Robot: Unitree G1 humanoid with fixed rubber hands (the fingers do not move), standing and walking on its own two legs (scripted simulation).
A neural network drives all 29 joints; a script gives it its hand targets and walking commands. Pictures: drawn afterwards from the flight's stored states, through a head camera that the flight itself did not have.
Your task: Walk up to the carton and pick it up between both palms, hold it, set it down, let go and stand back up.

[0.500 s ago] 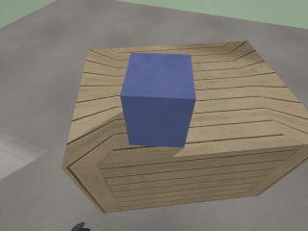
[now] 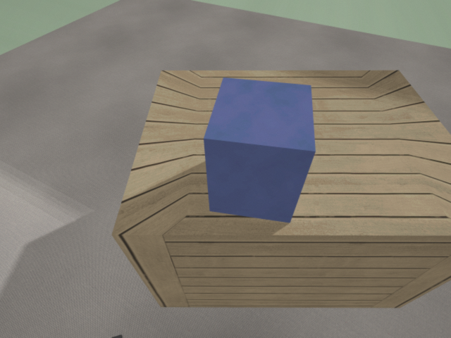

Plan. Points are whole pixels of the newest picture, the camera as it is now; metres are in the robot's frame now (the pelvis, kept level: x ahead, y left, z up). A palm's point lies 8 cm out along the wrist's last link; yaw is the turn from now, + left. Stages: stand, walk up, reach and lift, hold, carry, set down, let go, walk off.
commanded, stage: walk up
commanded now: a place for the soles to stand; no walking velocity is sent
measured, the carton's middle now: (257, 151) +0.52 -0.04 +0.01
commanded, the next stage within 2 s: reach and lift in 1.58 s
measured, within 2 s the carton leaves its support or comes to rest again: neither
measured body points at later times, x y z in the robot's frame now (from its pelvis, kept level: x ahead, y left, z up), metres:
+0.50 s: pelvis +0.02 +0.02 +0.01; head +0.03 +0.03 +0.46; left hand +0.03 +0.29 -0.14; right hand +0.09 -0.25 -0.12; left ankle +0.04 +0.11 -0.73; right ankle -0.02 -0.12 -0.73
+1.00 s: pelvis +0.03 +0.03 +0.01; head +0.04 +0.03 +0.46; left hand +0.04 +0.28 -0.14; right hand +0.07 -0.24 -0.13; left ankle +0.04 +0.11 -0.73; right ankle -0.02 -0.12 -0.73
